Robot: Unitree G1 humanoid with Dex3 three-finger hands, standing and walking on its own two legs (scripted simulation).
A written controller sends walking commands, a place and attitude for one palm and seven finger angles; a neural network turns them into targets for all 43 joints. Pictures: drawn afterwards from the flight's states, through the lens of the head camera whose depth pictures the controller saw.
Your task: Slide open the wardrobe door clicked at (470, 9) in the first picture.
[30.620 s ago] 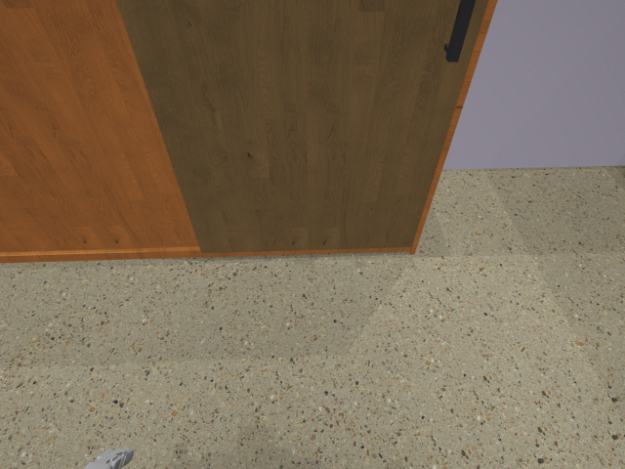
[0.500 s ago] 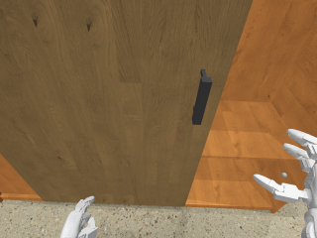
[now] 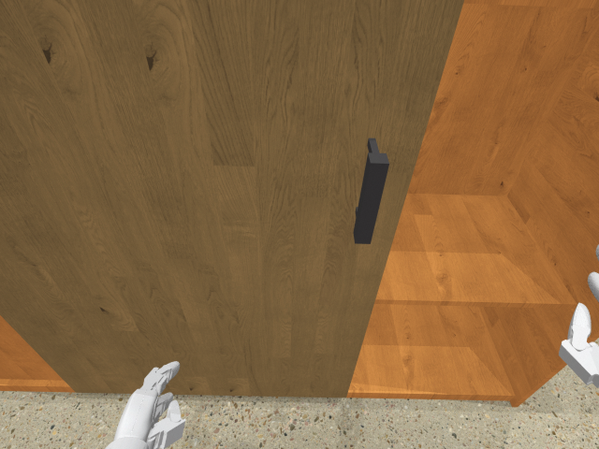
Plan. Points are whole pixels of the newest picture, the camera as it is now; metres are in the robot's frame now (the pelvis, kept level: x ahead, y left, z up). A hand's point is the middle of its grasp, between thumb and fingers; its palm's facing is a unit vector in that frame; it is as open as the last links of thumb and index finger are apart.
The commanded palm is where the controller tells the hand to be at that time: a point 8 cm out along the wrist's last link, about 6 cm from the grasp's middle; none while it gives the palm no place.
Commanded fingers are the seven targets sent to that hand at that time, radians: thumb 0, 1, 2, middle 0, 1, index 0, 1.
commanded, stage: draw the hand back to the body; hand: right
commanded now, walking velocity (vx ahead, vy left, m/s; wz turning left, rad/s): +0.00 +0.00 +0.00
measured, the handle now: (367, 192) +0.44 -0.11 +0.14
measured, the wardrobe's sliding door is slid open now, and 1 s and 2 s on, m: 0.56 0.56 0.56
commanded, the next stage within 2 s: step back with the hand held close in 0.20 s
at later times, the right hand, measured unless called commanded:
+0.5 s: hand (568, 333) +0.19 -0.26 +0.16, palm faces +0.45 +0.80 -0.41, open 7.4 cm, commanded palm +0.13 -0.29 +0.17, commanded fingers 0.00 -0.90 -0.90 0.20 0.30 0.20 0.30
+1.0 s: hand out of the picture +0.11 -0.29 +0.15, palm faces +0.45 +0.76 -0.46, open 7.4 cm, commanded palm +0.05 -0.32 +0.17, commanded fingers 0.00 -0.90 -0.90 0.20 0.30 0.20 0.30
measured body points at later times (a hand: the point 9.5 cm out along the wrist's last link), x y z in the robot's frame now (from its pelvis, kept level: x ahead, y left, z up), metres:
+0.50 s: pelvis -0.01 +0.00 +0.00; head -0.02 +0.01 +0.45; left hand +0.17 +0.23 -0.08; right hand +0.16 -0.30 +0.19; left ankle -0.02 +0.13 -0.74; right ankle +0.01 -0.10 -0.74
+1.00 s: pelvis -0.08 -0.01 -0.02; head -0.07 -0.03 +0.43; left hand +0.09 +0.22 -0.09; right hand +0.08 -0.32 +0.18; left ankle -0.02 +0.12 -0.74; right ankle +0.01 -0.10 -0.74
